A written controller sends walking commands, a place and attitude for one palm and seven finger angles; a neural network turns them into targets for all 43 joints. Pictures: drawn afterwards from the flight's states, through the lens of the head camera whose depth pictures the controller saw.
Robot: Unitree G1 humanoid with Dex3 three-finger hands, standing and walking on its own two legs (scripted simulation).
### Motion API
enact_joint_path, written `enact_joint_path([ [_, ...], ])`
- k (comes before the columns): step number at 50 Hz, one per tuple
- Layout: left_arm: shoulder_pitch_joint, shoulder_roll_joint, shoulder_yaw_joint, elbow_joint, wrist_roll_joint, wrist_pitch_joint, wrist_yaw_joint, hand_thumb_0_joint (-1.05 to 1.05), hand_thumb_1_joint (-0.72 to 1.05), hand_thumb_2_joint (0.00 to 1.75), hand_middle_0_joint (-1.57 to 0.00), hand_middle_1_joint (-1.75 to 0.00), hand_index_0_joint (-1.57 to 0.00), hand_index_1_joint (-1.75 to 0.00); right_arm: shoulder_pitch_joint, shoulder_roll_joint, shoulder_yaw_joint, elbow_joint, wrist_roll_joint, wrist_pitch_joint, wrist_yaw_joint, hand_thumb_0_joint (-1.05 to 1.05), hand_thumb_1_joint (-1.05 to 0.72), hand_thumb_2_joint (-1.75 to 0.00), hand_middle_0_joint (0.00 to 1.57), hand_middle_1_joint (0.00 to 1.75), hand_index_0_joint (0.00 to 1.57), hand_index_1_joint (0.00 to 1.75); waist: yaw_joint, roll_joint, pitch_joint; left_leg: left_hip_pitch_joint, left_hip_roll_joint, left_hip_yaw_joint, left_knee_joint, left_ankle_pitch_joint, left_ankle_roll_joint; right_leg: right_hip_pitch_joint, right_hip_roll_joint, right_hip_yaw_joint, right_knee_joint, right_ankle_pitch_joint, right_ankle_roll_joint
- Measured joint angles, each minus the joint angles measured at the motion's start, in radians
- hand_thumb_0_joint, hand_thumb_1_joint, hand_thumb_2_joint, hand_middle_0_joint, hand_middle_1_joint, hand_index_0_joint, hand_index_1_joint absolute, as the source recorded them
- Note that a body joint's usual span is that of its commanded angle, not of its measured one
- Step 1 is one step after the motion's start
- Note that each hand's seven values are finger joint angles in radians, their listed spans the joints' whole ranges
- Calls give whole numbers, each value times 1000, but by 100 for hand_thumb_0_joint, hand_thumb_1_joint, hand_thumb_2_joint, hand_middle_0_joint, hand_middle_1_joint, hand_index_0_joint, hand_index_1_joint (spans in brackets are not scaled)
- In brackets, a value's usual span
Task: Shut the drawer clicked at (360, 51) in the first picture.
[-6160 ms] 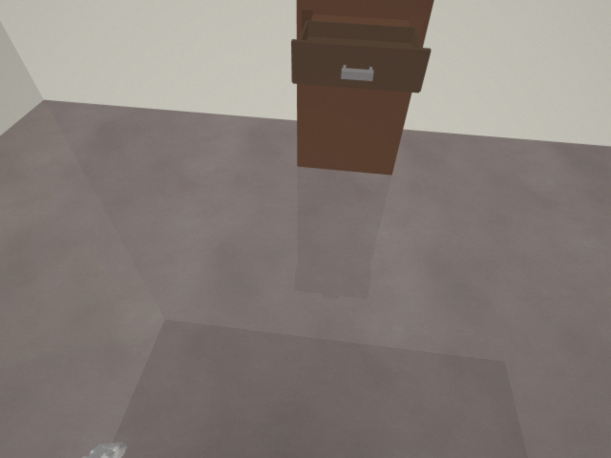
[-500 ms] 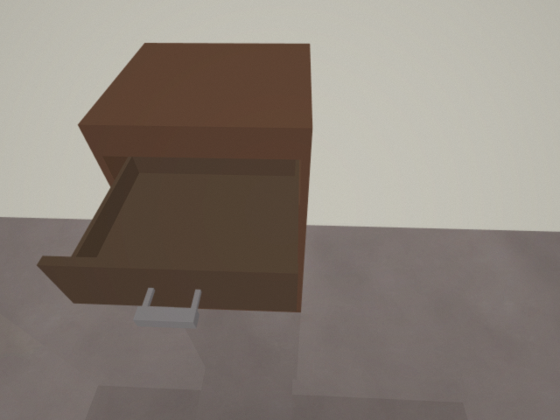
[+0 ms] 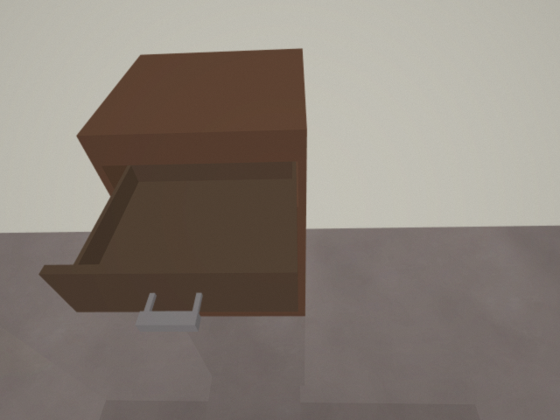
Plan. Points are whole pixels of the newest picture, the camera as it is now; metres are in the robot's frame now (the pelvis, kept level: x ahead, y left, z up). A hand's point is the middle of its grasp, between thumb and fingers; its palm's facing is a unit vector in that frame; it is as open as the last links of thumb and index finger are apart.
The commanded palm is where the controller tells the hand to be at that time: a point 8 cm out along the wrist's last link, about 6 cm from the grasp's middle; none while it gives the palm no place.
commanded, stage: come to a stop and stand still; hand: left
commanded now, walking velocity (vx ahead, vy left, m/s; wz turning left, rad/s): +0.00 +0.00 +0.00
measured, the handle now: (172, 309) +0.32 +0.23 -0.08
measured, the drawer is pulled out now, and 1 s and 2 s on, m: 0.30 0.30 0.28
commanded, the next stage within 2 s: look again from close up in 0.24 s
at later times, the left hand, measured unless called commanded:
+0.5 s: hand out of the picture +0.00 +0.19 -0.17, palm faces +0.04 -0.98 -0.19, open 7.4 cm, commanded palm none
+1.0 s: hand out of the picture +0.01 +0.19 -0.17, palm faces +0.03 -0.99 -0.16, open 7.4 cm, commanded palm +0.11 +0.23 -0.07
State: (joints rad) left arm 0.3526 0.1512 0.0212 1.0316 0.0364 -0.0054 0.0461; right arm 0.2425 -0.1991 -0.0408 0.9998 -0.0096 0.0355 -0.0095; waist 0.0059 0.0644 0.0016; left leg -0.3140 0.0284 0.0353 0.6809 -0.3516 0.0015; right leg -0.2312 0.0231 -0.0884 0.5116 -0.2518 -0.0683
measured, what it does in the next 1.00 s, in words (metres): stands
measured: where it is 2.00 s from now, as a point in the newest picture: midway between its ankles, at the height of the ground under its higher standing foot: outside the picture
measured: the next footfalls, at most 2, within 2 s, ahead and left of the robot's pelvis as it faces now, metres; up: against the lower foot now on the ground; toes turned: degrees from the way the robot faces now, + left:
none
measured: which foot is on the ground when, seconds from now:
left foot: down 0.00-1.00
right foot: down 0.00-1.00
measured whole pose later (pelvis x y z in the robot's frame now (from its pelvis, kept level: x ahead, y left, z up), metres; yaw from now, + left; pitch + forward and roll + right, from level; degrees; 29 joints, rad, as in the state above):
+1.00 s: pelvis +0.02 +0.03 +0.01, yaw +0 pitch -1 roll +0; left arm 0.33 0.13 -0.01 1.10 0.02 -0.01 0.04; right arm 0.30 -0.15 0.02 1.12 -0.01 -0.02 -0.03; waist 0.01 0.00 0.00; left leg -0.17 -0.01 0.08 0.44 -0.26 0.04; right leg -0.18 0.00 -0.07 0.43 -0.24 -0.01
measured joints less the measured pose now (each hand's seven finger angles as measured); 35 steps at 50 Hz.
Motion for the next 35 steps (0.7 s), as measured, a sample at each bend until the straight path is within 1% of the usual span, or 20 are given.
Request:
enact_joint_path([
  [2, -5, 10, 0, -17, -1, -2, 2, 1, 90, 90, -20, -30, -20, -30, 25, 7, 8, -2, 1, 0, 1, 0, -92, -90, 19, 30, 19, 30, -10, -3, -20, 39, -3, 7, -44, 4, 2, 2, -2, -10, 12, -9, 3],
  [4, -21, 21, 0, -31, -5, 1, 1, 1, 90, 90, -20, -30, -20, -30, 46, 15, 13, 4, -2, -6, -2, 0, -92, -90, 19, 30, 19, 30, -17, -11, -33, 79, -4, 9, -123, 67, 6, -5, -3, -21, 35, -21, 7],
  [5, -33, 27, 0, -34, -9, 5, 1, 1, 90, 90, -19, -30, -20, -30, 51, 23, 18, 13, -4, -8, -3, 0, -92, -90, 19, 30, 19, 30, -16, -29, -32, 86, -11, 14, -131, 89, 8, -7, -10, -17, 46, -26, 10],
  [7, -47, 31, -1, -43, -14, 10, -2, 1, 90, 90, -19, -30, -20, -30, 66, 33, 30, 23, -9, -11, -2, 1, -93, -90, 19, 30, 19, 30, -11, -52, -35, 97, -16, 28, -144, 91, 10, -1, -14, -4, 36, -17, 15],
  [10, -61, 23, -9, -57, -16, 15, -10, 1, 90, 90, -19, -30, -20, -30, 90, 41, 43, 30, -14, -17, 1, 1, -92, -90, 19, 30, 19, 30, -13, -61, -40, 99, -18, 36, -176, 102, 14, -1, -14, 5, 0, 10, 22],
  [13, -67, 16, -10, -67, -17, 10, -13, 1, 91, 90, -20, -30, -20, -30, 107, 48, 52, 37, -15, -19, 2, 1, -92, -90, 19, 30, 20, 30, -13, -65, -31, 93, -21, 40, -199, 121, 18, -8, -16, 8, -23, 31, 24],
  [20, -38, 17, -9, -45, -18, 15, -22, 1, 92, 90, -20, -30, -20, -30, 136, 56, 56, 58, -17, -22, 2, 1, -91, -90, 20, 30, 20, 30, -15, -67, -17, 75, -28, 40, -215, 132, 25, -25, -21, 8, -39, 40, 29],
  [24, -11, 10, -13, -13, -19, 13, -22, 1, 91, 90, -19, -30, -20, -30, 140, 56, 57, 75, -12, -27, -1, 1, -91, -90, 20, 30, 20, 30, -11, -65, -14, 82, -31, 40, -219, 125, 28, -16, -23, 9, -47, 37, 33],
  [35, 10, -24, -31, 55, -21, 2, -17, 1, 90, 90, -19, -30, -20, -30, 88, 69, 65, 102, -2, -47, -11, 0, -91, -90, 20, 30, 20, 30, 3, -66, -8, 122, -36, 43, -233, 105, 36, 27, -27, 15, -67, 23, 45],
])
